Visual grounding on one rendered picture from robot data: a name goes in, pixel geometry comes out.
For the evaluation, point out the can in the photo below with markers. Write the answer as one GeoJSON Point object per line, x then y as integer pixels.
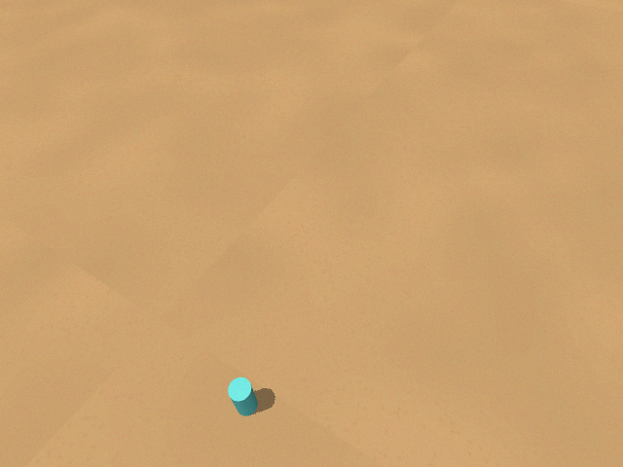
{"type": "Point", "coordinates": [242, 395]}

